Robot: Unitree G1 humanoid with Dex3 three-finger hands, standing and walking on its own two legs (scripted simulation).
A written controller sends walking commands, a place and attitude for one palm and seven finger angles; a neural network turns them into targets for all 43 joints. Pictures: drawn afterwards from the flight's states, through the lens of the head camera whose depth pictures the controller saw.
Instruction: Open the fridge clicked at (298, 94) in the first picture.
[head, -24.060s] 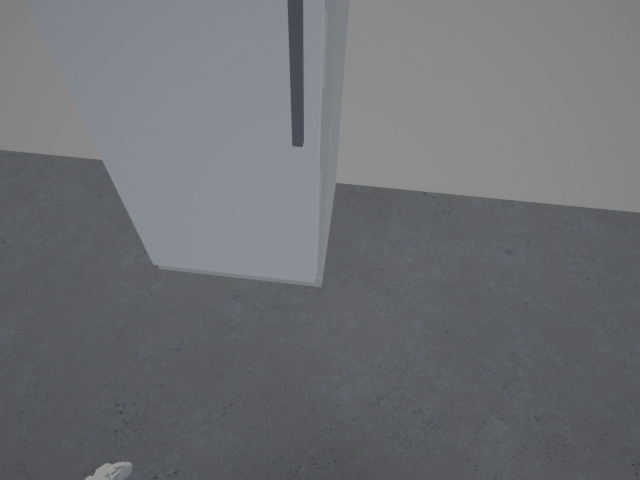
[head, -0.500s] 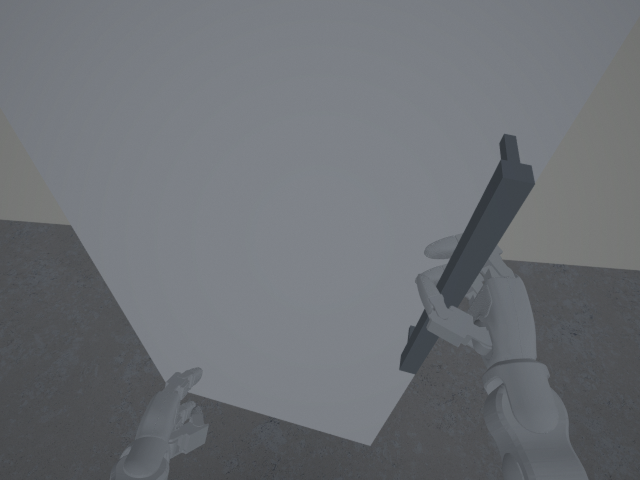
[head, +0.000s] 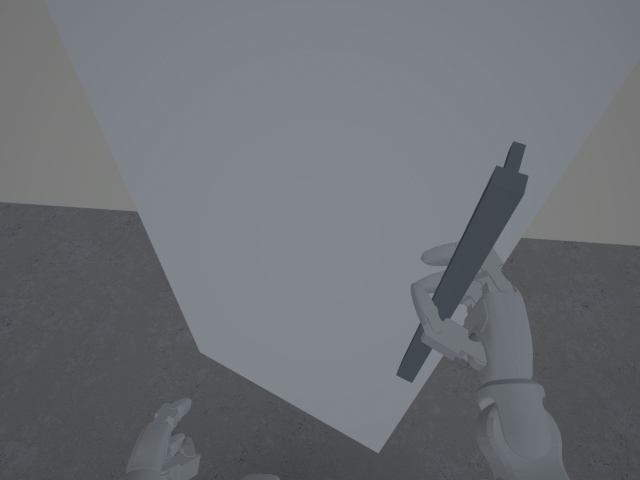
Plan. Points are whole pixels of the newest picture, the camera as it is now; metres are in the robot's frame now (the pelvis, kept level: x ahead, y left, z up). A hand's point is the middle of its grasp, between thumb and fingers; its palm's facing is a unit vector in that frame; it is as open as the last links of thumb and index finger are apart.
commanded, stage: walk backward, drawing the door open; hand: right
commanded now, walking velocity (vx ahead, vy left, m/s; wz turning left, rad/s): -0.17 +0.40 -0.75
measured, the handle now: (447, 290) +0.31 -0.09 +0.12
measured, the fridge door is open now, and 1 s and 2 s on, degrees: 25 48 72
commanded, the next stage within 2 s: stop walking and hold the door back in 1.62 s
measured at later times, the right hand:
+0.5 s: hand (354, 420) +0.16 +0.01 +0.14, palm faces +0.12 +0.98 -0.17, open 6.8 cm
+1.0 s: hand out of the picture +0.09 +0.09 +0.14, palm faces +0.61 +0.77 -0.19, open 6.7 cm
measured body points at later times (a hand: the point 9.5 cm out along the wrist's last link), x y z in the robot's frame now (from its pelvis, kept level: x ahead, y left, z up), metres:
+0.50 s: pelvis -0.09 +0.15 -0.01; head -0.04 +0.14 +0.44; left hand +0.13 +0.32 -0.10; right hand +0.15 -0.05 +0.15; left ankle -0.04 +0.24 -0.68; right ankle -0.07 -0.03 -0.74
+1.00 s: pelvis -0.06 +0.37 +0.00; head +0.00 +0.31 +0.44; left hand +0.21 +0.42 -0.10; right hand +0.05 +0.06 +0.15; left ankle +0.08 +0.47 -0.68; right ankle -0.13 +0.20 -0.74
